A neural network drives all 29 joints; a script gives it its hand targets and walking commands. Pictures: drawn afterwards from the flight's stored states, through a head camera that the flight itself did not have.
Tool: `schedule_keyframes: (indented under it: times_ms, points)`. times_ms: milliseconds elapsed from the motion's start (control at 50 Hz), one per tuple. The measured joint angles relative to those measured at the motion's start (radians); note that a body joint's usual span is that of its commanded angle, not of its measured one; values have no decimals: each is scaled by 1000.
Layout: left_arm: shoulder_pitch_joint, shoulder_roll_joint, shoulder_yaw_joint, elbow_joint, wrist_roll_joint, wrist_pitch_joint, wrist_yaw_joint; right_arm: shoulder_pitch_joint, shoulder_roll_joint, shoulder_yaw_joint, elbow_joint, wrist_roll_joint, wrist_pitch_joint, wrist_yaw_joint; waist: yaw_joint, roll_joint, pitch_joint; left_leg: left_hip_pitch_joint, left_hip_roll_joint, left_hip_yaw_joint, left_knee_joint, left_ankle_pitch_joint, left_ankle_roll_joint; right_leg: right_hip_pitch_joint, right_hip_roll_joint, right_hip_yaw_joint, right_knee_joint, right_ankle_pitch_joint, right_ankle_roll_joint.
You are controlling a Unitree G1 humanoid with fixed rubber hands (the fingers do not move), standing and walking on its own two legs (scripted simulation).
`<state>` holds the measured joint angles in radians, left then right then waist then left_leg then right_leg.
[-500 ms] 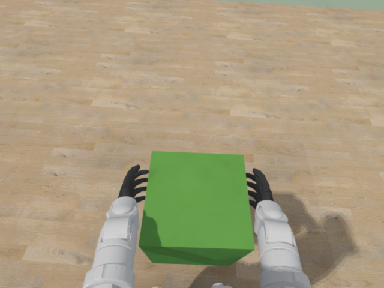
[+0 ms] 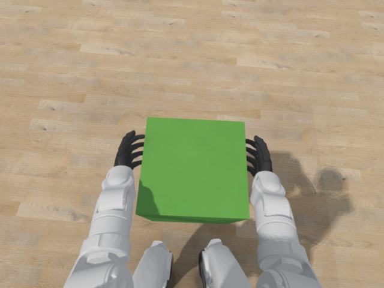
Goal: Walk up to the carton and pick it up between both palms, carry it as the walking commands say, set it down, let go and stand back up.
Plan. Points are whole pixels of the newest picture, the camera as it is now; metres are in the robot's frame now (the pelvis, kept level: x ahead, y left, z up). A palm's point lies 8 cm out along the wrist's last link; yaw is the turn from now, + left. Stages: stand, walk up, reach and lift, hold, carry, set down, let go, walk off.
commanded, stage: set down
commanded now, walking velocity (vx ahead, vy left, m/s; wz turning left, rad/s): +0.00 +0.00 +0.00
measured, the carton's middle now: (192, 178) +0.37 -0.01 -0.14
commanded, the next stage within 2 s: none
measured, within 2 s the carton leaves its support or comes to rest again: neither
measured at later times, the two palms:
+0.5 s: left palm (135, 167) +0.40 +0.14 -0.15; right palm (251, 174) +0.38 -0.16 -0.15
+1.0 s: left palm (143, 169) +0.43 +0.13 -0.24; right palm (243, 175) +0.40 -0.17 -0.24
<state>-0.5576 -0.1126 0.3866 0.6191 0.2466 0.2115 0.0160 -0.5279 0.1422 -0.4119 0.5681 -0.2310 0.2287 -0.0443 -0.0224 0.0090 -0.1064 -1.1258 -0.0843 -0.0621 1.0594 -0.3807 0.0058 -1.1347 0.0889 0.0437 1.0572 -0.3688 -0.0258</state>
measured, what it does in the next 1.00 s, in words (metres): lowers itself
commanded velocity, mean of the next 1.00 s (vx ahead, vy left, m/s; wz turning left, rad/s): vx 0.00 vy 0.00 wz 0.00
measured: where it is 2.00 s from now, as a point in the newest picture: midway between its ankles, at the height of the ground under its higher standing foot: (185, 287)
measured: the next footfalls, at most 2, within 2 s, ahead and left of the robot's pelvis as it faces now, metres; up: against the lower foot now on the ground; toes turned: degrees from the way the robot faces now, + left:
none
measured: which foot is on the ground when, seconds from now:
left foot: down 0.00-1.00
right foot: down 0.00-1.00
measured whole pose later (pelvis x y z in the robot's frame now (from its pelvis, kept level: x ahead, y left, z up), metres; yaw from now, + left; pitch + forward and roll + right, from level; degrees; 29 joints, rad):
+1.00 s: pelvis -0.03 +0.01 -0.15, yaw +0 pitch +39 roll +0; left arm -0.88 -0.01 0.34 0.79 0.13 0.18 0.11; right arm -0.84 0.00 -0.40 0.73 -0.10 0.19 -0.09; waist -0.04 0.02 -0.14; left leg -1.82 -0.15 -0.05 1.68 -0.54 0.00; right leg -1.82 0.13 0.04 1.67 -0.53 0.02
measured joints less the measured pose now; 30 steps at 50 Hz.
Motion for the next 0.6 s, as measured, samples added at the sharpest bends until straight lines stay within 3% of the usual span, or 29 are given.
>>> schedule_keyframes:
  times_ms: [600]
  points:
    - [-160, 65, -58, 109, -102, -48, 72, -156, -95, 26, 112, 104, -52, -30, -13, 12, -71, -450, -39, 11, 386, -119, 2, -446, 24, 10, 381, -120, 29]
